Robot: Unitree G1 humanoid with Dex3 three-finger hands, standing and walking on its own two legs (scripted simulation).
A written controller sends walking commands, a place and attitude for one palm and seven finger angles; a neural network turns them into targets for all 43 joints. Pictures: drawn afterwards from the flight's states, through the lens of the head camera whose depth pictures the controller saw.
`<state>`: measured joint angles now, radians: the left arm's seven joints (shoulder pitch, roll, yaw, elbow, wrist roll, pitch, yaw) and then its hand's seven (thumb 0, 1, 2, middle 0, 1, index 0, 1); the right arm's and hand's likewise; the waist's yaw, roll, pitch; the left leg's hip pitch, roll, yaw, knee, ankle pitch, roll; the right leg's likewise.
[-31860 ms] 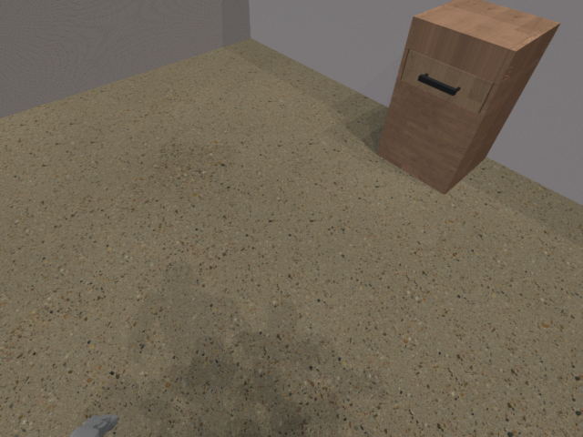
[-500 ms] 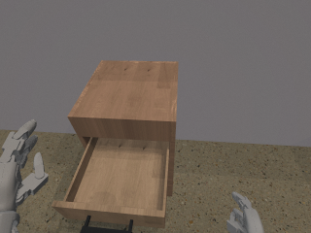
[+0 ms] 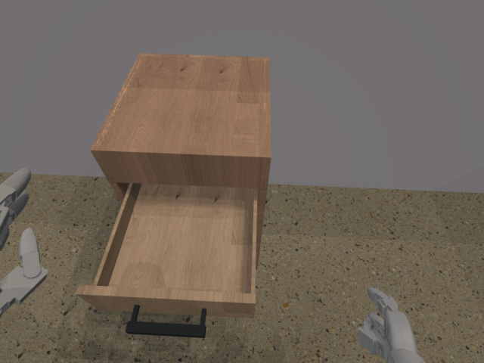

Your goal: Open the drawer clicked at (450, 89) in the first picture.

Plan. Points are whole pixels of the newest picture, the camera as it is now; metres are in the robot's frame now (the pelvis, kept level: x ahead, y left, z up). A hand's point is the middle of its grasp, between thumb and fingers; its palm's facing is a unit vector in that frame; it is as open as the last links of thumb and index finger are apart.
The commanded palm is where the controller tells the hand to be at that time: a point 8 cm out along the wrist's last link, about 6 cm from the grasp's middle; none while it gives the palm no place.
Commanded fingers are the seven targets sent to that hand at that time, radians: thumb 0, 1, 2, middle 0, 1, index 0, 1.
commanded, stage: step back with the hand held close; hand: left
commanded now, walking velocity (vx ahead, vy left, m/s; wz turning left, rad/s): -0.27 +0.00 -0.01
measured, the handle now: (168, 320) +0.23 +0.19 -0.25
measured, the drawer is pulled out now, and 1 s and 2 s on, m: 0.30 0.30 0.30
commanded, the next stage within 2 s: stop stepping back and stand still in 1.22 s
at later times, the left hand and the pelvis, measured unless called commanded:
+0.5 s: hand (11, 309) +0.15 +0.25 +0.15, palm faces +0.35 -0.81 -0.47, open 7.4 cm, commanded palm +0.08 +0.29 +0.17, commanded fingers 0.00 0.90 0.90 -0.20 -0.30 -0.20 -0.30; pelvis -0.04 +0.01 -0.01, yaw +0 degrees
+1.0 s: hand out of the picture +0.13 +0.26 +0.15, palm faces +0.32 -0.82 -0.47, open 7.4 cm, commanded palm +0.06 +0.29 +0.17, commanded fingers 0.00 0.90 0.90 -0.20 -0.30 -0.20 -0.30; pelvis -0.07 +0.01 +0.00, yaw +0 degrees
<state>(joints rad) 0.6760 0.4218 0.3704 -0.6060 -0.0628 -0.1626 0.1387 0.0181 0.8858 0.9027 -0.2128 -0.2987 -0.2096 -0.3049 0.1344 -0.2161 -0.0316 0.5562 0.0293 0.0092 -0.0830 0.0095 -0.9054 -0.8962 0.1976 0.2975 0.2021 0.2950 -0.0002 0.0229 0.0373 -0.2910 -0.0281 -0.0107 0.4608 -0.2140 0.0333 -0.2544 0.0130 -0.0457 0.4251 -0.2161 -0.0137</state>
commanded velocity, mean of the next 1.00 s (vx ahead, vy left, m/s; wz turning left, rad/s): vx -0.36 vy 0.00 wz -0.01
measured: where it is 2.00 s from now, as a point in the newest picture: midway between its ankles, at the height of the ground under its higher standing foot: outside the picture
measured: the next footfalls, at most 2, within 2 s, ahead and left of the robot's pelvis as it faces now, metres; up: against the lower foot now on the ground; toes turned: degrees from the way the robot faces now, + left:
right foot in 1.22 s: -0.21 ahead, -0.18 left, +0.00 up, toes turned -3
left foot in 1.60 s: -0.24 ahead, +0.05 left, +0.00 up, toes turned +7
